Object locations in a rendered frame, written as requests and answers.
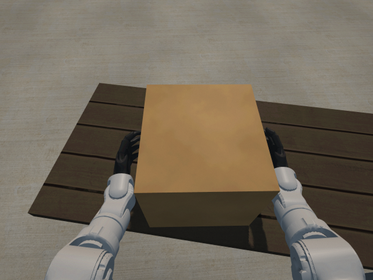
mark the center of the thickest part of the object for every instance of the robot left upper arm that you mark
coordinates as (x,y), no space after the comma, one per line
(82,263)

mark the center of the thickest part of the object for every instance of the carton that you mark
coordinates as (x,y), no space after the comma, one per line
(203,157)

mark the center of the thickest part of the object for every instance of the right robot forearm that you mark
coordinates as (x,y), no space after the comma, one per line
(296,218)

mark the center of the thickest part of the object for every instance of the robot right upper arm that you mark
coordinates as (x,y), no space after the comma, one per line
(324,259)

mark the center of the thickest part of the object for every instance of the table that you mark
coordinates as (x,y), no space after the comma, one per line
(330,151)

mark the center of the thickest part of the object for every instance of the left robot forearm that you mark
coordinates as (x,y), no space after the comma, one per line
(108,226)

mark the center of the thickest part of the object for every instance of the right robot hand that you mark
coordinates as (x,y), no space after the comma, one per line
(276,150)

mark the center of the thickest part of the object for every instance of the left robot hand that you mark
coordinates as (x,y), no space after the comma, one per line
(124,157)

